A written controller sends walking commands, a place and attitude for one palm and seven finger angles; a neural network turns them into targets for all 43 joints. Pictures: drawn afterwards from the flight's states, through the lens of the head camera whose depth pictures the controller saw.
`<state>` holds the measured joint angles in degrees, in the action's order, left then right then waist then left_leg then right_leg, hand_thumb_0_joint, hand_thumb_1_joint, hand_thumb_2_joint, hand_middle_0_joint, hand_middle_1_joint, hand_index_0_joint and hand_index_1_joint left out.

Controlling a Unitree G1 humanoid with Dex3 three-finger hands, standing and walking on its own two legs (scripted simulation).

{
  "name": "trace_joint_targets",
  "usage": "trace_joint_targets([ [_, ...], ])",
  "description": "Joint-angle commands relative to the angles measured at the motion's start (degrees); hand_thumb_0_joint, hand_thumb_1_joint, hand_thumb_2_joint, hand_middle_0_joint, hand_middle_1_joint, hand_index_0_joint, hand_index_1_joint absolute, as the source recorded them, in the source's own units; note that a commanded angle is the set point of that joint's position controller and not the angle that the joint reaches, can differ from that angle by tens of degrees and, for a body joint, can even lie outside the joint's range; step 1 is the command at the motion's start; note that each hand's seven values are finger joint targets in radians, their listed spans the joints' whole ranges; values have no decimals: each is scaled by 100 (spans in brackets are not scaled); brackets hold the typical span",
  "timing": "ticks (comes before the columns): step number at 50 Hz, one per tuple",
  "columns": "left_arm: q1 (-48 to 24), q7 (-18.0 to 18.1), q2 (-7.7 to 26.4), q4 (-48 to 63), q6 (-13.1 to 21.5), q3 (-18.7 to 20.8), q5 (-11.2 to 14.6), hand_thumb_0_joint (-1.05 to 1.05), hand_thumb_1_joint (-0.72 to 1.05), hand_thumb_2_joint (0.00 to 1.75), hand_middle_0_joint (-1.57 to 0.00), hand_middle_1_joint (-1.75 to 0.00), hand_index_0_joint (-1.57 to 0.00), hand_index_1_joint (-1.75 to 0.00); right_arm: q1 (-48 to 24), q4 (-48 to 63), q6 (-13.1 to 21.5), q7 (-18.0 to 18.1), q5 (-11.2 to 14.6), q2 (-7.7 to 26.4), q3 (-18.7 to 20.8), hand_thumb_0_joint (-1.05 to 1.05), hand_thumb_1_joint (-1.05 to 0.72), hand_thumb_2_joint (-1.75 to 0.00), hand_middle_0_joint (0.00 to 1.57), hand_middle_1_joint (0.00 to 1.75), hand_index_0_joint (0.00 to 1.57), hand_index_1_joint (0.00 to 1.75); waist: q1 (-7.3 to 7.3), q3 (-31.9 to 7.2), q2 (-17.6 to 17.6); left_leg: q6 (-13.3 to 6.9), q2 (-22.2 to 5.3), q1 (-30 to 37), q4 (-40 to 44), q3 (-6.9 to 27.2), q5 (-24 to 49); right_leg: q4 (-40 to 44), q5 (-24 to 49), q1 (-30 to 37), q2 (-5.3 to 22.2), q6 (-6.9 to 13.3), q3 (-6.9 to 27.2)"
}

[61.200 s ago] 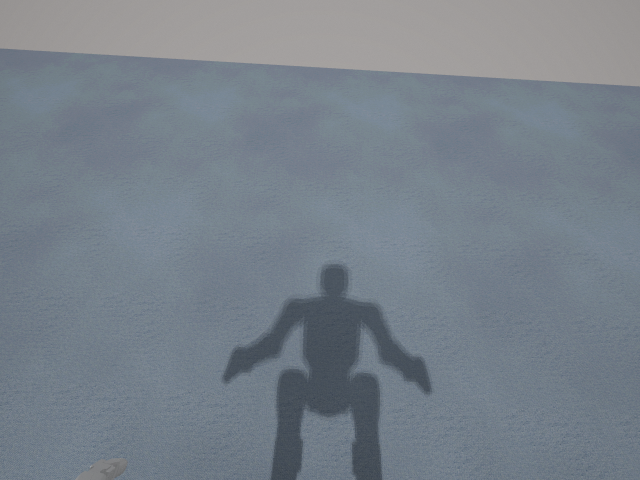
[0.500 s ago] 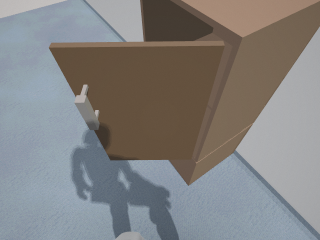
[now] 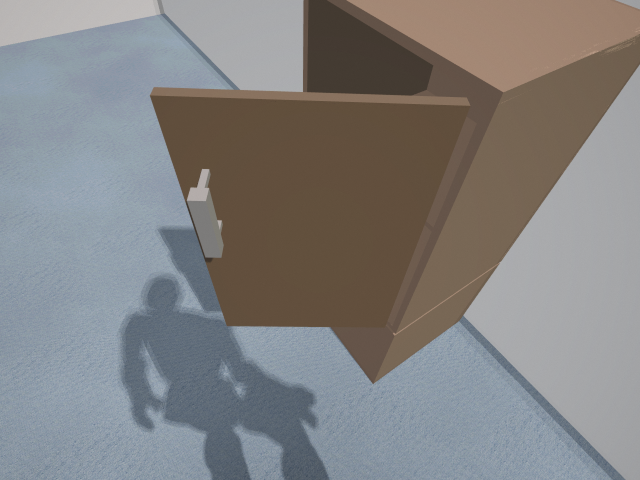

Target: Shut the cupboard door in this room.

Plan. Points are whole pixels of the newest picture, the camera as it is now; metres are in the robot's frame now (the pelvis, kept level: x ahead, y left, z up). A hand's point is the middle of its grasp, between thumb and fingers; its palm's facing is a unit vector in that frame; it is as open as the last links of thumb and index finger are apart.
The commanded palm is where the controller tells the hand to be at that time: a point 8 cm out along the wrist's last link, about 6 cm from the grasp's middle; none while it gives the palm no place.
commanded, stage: come to a stop and stand still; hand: left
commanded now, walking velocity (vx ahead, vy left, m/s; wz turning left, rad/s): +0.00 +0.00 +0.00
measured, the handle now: (209, 214) +0.44 +0.20 +0.05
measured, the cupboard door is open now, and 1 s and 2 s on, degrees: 56 56 56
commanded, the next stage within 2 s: look again from close up in 0.84 s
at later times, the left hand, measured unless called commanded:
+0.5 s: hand out of the picture -0.02 +0.21 -0.18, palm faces +0.01 -0.98 -0.21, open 7.4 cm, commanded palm none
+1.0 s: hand out of the picture -0.11 +0.21 -0.18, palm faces +0.02 -0.99 -0.17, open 7.4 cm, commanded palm none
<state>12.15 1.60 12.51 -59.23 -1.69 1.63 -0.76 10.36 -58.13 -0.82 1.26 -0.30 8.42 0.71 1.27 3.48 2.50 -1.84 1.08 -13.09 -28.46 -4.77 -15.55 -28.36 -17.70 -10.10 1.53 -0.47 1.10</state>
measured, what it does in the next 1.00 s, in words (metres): shifts its weight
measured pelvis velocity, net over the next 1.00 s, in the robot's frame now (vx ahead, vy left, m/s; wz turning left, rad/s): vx -0.08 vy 0.04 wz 0.01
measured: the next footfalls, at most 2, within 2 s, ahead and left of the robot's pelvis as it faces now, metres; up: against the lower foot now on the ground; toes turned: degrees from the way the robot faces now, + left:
none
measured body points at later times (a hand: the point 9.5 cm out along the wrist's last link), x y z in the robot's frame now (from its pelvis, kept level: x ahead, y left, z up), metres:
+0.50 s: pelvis -0.06 +0.02 +0.00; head -0.07 +0.04 +0.45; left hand -0.02 +0.26 -0.16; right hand -0.01 -0.23 -0.14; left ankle +0.00 +0.10 -0.74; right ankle -0.04 -0.13 -0.73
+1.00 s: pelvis -0.08 +0.04 +0.00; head -0.07 +0.06 +0.45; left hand -0.11 +0.26 -0.17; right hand -0.05 -0.20 -0.15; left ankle +0.00 +0.10 -0.73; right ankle -0.04 -0.12 -0.73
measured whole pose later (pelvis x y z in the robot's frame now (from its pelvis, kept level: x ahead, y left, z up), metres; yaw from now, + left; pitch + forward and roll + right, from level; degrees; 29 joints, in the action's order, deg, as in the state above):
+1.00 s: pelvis -0.08 +0.04 +0.00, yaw +0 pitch -2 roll -1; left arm 21.7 2.0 9.8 -61.0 -0.2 -0.6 -1.8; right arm 14.1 -62.3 -0.9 -0.2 -0.5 9.1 1.7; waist 0.3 1.6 1.3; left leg -4.5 1.9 -18.1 -27.9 -4.7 -8.8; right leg -27.3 -11.4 -14.8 2.2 -2.4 1.6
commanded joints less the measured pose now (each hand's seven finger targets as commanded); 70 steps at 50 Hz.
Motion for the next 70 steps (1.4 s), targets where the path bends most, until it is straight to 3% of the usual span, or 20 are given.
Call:
trace_joint_targets([
  [1,589,153,1128,645,310,107,-67,0,90,90,-20,-30,-20,-30,98,682,338,19,-49,1282,362,0,-90,-90,20,30,20,30,-84,-949,169,-18,-595,553,-294,772,2705,-76,3039,171,531,210,436],
  [2,567,181,920,694,335,75,-29,0,90,90,-20,-30,-20,-30,177,699,337,42,-70,1185,344,0,-90,-90,20,30,20,30,-80,-1398,623,-72,-592,545,-493,755,2717,-121,3561,433,579,280,476],
  [3,629,190,759,786,324,70,-26,0,90,90,-20,-30,-20,-30,248,749,301,47,-61,979,323,0,-90,-90,20,30,20,30,-84,-1378,982,-49,-482,242,-507,697,1940,-53,3621,507,691,315,543],
  [4,663,194,672,844,295,56,-30,0,90,90,-20,-30,-20,-30,268,764,235,41,-63,808,287,0,-90,-90,20,30,20,30,-99,-1102,1094,7,-339,-75,-505,583,1022,53,3429,423,808,373,672],
  [5,614,187,661,857,301,-2,-38,0,90,90,-20,-30,-20,-30,226,755,188,5,-87,698,227,0,-90,-90,20,30,20,30,-111,-760,767,54,-229,-206,-394,485,446,149,3014,231,889,450,836],
  [6,568,180,710,912,281,13,-37,0,90,90,-20,-30,-20,-30,198,742,134,-7,-92,659,248,0,-90,-90,20,30,20,30,-166,-440,383,77,-213,-168,-362,504,241,331,2047,-214,894,484,912],
  [8,426,156,782,986,241,28,-46,0,90,90,-20,-30,-20,-30,213,712,87,-27,-91,709,273,0,-90,-90,20,30,20,30,-240,-26,-39,70,-300,-90,-317,574,292,588,594,-895,722,456,892],
  [9,387,146,803,1010,232,27,-47,0,90,90,-20,-30,-20,-30,241,696,83,-35,-86,761,285,0,-90,-90,20,30,20,30,-250,64,-160,50,-353,-103,-262,637,278,641,189,-1027,629,441,859],
  [10,457,142,753,1012,234,0,-58,0,90,90,-20,-30,-20,-30,313,670,84,-54,-97,727,250,0,-90,-90,20,30,20,30,-224,-21,65,20,-398,-55,-244,618,377,652,235,-934,569,407,797],
  [12,368,130,776,1005,222,7,-45,0,90,90,-20,-30,-20,-30,313,643,98,-60,-94,869,268,0,-90,-90,20,30,20,30,-250,69,-184,-4,-468,-172,-37,753,96,612,-272,-1049,439,378,685],
  [15,540,115,678,948,219,-15,-63,0,90,90,-20,-30,-20,-30,237,605,145,-67,-95,947,246,0,-90,-90,20,30,20,30,-132,16,-468,-104,-647,-373,345,950,-86,457,-125,-784,250,293,456],
  [19,581,88,704,831,212,-18,-59,0,90,90,-20,-30,-20,-30,208,562,156,-69,-87,1115,269,0,-90,-90,20,30,20,30,-131,-26,-620,-116,-724,-564,765,1134,-754,331,-179,-670,168,242,302],
  [25,742,66,610,671,220,-45,-86,0,90,90,-20,-30,-20,-30,245,431,133,-86,-81,1097,269,0,-90,-90,20,30,20,30,-107,7,-367,-122,-742,-640,961,1151,-1139,489,-347,-669,199,198,305],
  [32,957,58,511,452,213,-57,-97,0,90,90,-20,-30,-20,-30,320,246,111,-90,-65,1070,277,0,-90,-90,20,30,20,30,-124,22,-351,-113,-769,-657,1146,1210,-1405,529,-467,-754,216,154,287],
  [43,1290,69,359,135,222,-101,-96,0,90,90,-20,-30,-20,-30,442,-56,89,-84,-32,896,255,0,-90,-90,20,30,20,30,-131,71,-309,-58,-710,-567,1142,1145,-1321,689,-570,-898,289,133,419],
  [53,1505,83,142,-79,213,-113,-112,0,90,90,-20,-30,-20,-30,459,-210,93,-67,-15,819,260,0,-90,-90,20,30,20,30,-80,138,-476,-70,-813,-690,1445,1253,-1570,469,-216,-708,209,87,226],
  [62,1440,101,70,-126,244,-104,-104,0,90,90,-20,-30,-20,-30,551,-288,112,-59,-4,712,243,0,-90,-90,20,30,20,30,-124,118,-256,-50,-758,-438,1350,1186,-1172,646,-97,-771,290,100,340],
  [70,1395,100,70,-181,249,-113,-99,0,90,90,-20,-30,-20,-30,567,-353,110,-59,1,693,230,0,-90,-90,20,30,20,30,-128,135,-303,-36,-738,-342,1351,1133,-1047,728,-13,-735,303,93,348],
])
